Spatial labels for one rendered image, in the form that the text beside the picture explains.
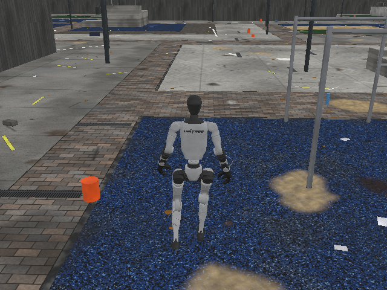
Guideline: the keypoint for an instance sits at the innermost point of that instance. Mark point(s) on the humanoid robot torso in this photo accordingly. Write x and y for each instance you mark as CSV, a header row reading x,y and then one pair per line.
x,y
193,146

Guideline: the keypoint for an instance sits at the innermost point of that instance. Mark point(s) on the right robot upper arm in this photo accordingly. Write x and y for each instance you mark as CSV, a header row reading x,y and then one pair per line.
x,y
212,127

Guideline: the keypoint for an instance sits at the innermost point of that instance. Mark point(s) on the robot right hand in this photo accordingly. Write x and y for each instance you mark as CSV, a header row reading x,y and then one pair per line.
x,y
226,175

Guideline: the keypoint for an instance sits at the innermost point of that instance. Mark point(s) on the robot left hand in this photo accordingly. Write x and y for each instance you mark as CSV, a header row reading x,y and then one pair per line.
x,y
163,167

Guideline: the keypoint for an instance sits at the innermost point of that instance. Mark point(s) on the right robot thigh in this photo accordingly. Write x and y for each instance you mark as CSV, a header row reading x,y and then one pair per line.
x,y
206,182

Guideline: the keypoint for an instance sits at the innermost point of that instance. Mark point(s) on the left robot upper arm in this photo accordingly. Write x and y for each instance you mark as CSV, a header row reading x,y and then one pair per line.
x,y
175,126

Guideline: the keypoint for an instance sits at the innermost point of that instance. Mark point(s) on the robot left forearm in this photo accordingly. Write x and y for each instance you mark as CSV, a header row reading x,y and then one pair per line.
x,y
164,157

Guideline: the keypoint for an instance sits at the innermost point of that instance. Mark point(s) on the robot right forearm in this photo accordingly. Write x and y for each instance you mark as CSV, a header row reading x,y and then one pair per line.
x,y
223,161

